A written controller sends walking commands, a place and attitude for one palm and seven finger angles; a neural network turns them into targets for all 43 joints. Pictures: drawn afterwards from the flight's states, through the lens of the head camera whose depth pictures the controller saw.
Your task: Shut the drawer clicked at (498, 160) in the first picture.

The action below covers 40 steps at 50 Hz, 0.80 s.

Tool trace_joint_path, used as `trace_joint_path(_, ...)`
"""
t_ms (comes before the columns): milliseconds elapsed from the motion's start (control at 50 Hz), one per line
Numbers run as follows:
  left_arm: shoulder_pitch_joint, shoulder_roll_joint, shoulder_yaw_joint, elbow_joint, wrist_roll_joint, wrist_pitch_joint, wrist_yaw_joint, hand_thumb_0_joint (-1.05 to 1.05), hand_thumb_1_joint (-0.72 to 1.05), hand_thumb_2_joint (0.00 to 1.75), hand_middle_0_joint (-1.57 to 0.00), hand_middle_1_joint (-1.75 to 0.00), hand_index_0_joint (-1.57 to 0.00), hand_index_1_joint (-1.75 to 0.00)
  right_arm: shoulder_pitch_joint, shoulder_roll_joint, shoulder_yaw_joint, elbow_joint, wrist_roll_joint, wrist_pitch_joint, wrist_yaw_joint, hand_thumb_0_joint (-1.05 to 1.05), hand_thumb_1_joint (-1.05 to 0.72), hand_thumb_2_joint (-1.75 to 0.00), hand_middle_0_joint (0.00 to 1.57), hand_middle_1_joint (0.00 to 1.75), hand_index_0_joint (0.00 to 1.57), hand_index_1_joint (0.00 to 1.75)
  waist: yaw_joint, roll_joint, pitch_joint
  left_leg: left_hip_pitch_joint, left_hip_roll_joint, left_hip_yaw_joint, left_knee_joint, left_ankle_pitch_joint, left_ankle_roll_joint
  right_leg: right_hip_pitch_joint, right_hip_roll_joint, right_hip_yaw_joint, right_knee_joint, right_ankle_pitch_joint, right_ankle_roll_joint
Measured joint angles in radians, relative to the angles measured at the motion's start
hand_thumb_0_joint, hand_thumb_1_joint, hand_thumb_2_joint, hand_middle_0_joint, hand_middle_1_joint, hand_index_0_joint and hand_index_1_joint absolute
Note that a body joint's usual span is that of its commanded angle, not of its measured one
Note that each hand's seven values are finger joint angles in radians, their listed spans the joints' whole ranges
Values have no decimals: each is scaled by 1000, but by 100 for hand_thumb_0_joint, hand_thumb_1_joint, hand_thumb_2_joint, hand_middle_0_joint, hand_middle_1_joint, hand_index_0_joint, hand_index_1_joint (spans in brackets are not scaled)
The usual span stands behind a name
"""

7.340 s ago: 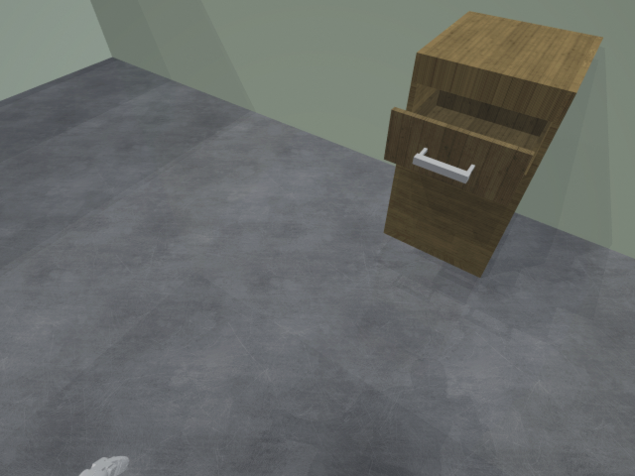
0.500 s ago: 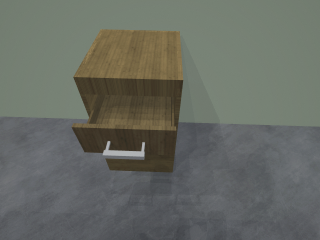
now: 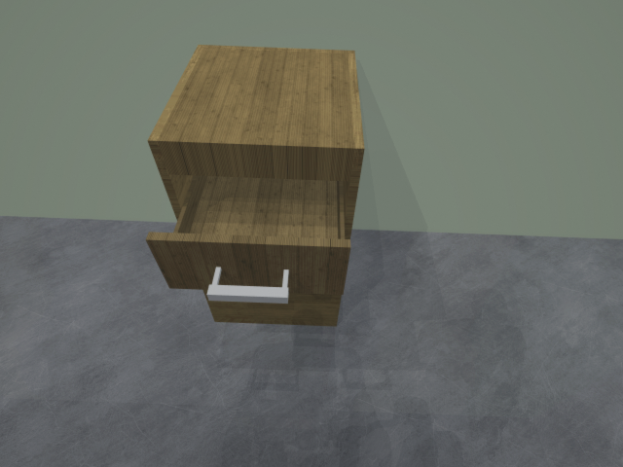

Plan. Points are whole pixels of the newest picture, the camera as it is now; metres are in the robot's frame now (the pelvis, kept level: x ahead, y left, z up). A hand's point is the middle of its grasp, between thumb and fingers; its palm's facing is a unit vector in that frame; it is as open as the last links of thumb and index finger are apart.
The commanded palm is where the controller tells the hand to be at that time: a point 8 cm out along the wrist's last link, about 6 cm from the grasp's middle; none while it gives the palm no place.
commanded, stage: look again from close up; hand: left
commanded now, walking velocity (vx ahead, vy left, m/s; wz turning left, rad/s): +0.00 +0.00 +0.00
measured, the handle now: (250, 284) +0.47 +0.15 -0.17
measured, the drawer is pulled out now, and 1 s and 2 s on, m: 0.18 0.18 0.18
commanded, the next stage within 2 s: shuffle to correct the standing spot in 0.30 s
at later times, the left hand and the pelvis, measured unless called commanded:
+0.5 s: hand out of the picture -0.01 +0.16 -0.18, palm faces +0.03 -0.98 -0.17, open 7.3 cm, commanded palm none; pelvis +0.01 +0.00 +0.00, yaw +0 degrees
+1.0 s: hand out of the picture +0.01 +0.13 -0.18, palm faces +0.06 -0.98 -0.20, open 7.3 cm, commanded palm none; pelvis +0.02 -0.03 +0.00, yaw +0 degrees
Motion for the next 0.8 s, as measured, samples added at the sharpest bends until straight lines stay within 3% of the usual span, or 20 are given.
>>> trace_joint_path(540, 16, -22, 13, 11, 8, -5, -2, 0, 91, 90, -20, -29, -20, -30, 16, 26, -8, 18, -5, -4, -7, 1, -91, -90, 20, 30, 20, 30, -3, -6, -31, 33, -1, 3, -22, -4, -5, 15, 0, 3, 11, -20, -10)
trace_joint_path(660, 48, -15, 26, 3, 17, 5, -18, 0, 91, 90, -20, -29, -20, -30, 58, 27, -23, 15, -11, 4, -12, 1, -90, -90, 20, 30, 20, 30, -8, -2, -42, 28, 13, 0, -1, -35, -21, -3, 13, -1, 60, -67, -27)
trace_joint_path(800, 47, -38, 20, 12, -2, -35, 0, 0, 91, 90, -20, -29, -20, -30, 47, 10, -15, 26, -1, 4, -25, 1, -91, -90, 20, 30, 20, 30, -11, 30, -15, 27, 53, -24, 20, -63, -56, 20, 49, -28, 42, -80, -49)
